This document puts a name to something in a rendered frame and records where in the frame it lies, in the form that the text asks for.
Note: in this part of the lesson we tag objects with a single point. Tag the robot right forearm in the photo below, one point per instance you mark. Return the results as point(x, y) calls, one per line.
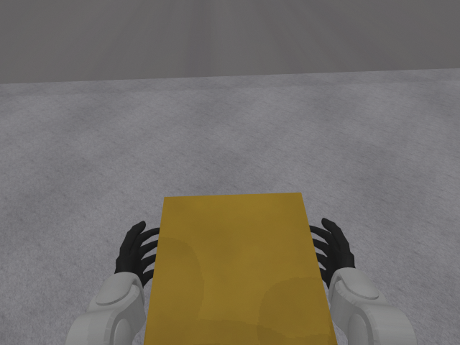
point(363, 313)

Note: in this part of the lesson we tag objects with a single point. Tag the carton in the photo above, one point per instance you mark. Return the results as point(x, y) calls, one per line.
point(237, 270)

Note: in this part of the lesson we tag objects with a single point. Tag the right robot hand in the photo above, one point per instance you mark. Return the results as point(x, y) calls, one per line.
point(337, 250)

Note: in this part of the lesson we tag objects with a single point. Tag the left robot hand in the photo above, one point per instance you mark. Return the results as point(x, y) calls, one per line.
point(131, 252)

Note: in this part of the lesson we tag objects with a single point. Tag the robot left forearm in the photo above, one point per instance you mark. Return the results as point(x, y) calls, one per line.
point(114, 316)

